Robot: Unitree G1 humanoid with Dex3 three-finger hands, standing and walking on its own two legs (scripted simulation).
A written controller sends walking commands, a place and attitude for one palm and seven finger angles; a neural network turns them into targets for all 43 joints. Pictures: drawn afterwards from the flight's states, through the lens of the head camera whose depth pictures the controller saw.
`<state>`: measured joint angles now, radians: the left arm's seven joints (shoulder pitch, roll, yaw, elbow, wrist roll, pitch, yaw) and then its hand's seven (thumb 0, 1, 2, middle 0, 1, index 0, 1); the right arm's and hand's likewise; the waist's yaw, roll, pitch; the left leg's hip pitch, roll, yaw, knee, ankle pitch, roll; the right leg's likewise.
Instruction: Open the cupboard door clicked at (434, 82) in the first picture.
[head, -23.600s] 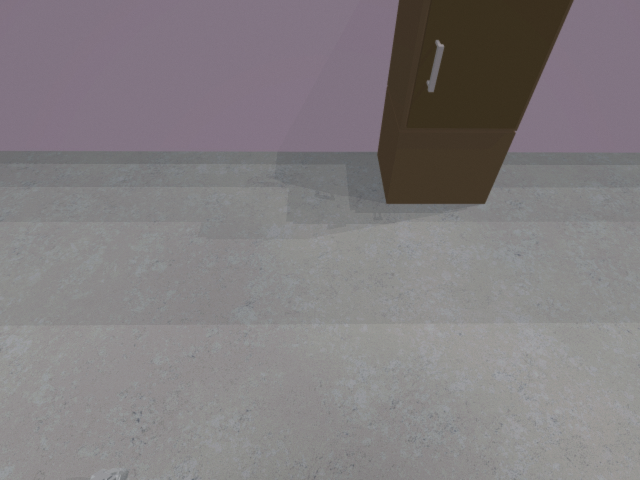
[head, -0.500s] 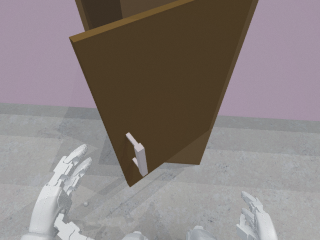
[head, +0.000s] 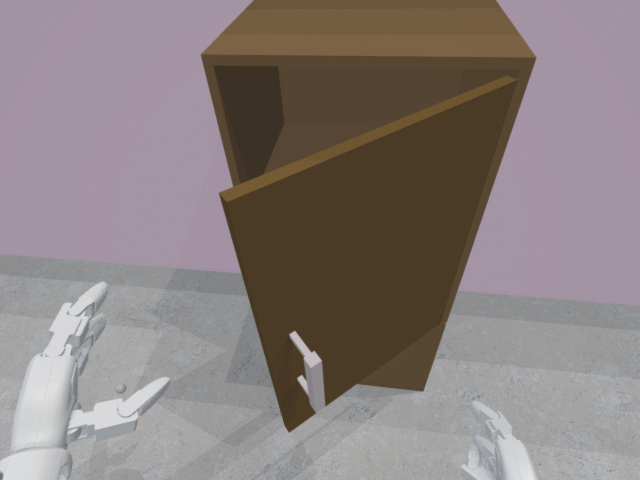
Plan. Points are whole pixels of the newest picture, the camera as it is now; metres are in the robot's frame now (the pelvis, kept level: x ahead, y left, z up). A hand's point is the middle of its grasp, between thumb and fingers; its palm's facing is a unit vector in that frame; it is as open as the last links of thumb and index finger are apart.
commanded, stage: draw the hand back to the body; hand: left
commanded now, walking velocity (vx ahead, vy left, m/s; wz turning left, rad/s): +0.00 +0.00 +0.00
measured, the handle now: (307, 373) +0.30 +0.06 -0.08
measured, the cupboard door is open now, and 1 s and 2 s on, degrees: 42 42 42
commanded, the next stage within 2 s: step back with the hand held close in 0.62 s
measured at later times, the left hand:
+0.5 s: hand (73, 350) +0.18 +0.25 +0.17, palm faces +0.41 -0.81 -0.41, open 7.6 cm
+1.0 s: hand (75, 365) +0.17 +0.24 +0.17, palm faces +0.35 -0.79 -0.50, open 7.4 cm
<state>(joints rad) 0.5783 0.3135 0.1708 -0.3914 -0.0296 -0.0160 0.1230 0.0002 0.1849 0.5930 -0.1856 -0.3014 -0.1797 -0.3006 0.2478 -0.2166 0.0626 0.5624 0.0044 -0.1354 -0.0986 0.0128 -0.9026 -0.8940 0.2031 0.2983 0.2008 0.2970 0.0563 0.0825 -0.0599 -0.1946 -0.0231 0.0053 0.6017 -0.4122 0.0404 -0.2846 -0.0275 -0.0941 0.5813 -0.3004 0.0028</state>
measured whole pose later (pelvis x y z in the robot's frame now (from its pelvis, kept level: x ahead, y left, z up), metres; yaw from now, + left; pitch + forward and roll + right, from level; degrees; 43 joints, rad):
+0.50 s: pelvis -0.01 +0.00 +0.01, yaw -1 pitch -4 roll -1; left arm 0.48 0.33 0.32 -0.40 -0.04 -0.08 0.10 0.01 0.86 0.89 -0.21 -0.30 -0.21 -0.30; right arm 0.21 -0.23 0.03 0.63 -0.01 -0.12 -0.06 0.01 -0.90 -0.89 0.20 0.30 0.20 0.30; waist 0.07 0.07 0.01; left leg -0.02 -0.02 0.03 0.40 -0.31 0.04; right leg -0.12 -0.01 -0.07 0.39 -0.20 0.00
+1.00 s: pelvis -0.04 -0.01 +0.01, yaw -2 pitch +0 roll -1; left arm 0.54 0.37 0.37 -0.43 -0.03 -0.16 0.11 0.02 0.89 0.90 -0.21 -0.30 -0.21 -0.30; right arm 0.17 -0.25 0.00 0.59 -0.01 -0.06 -0.08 0.01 -0.90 -0.89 0.20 0.30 0.20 0.30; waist 0.01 0.05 0.02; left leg -0.16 -0.01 0.04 0.44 -0.27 0.03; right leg -0.25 -0.01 -0.07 0.40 -0.14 -0.01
